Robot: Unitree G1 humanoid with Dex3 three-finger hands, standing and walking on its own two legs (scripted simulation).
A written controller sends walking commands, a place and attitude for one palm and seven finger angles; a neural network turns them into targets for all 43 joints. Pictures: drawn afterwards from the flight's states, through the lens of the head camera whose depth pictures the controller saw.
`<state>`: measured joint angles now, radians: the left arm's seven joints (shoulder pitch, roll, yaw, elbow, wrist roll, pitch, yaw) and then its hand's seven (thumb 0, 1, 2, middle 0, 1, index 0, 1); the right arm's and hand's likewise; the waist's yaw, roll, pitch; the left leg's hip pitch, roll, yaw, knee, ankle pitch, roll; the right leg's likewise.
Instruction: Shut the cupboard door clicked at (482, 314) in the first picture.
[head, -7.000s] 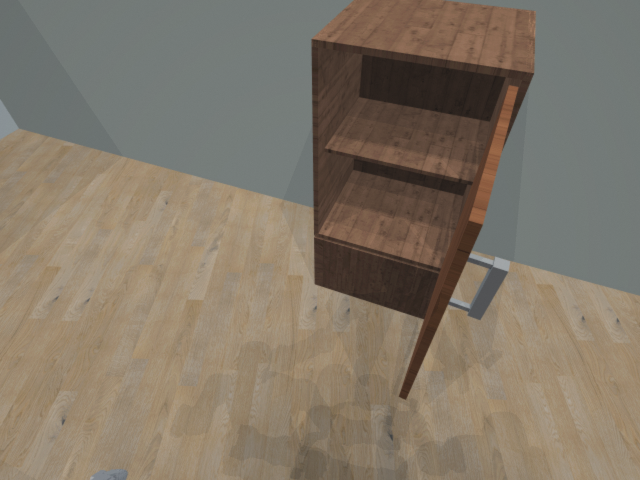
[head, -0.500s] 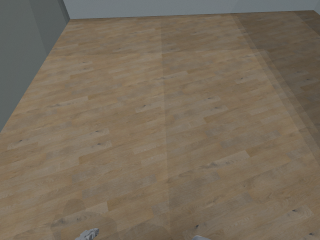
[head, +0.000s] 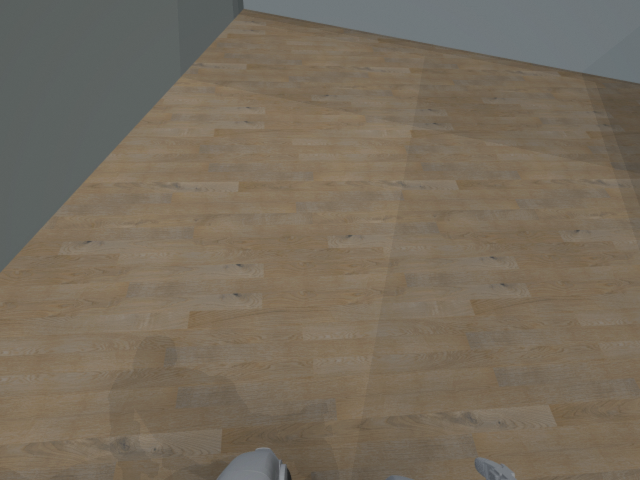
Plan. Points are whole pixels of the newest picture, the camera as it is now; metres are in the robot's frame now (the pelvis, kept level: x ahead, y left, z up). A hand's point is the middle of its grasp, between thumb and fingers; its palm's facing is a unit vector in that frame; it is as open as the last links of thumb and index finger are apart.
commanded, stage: walk to a spot facing it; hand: left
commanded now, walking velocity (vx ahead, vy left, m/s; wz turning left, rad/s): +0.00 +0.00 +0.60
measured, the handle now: out of the picture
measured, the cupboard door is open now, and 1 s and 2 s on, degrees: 86 86 86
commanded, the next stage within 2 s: none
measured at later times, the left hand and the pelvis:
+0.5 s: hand out of the picture +0.10 +0.15 -0.12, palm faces +0.30 -0.91 -0.29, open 7.4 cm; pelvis +0.05 -0.07 +0.02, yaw +18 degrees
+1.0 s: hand out of the picture -0.05 +0.18 -0.15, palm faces +0.62 -0.73 -0.28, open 7.4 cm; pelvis +0.05 -0.03 +0.02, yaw +37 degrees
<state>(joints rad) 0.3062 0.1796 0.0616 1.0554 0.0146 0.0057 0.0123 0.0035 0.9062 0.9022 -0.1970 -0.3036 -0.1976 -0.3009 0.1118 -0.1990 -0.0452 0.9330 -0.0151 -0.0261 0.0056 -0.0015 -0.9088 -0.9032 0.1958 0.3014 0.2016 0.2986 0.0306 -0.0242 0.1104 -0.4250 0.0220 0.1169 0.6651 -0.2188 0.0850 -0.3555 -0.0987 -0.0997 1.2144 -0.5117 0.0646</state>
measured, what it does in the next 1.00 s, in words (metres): steps on the spot, turning left: right foot, then left foot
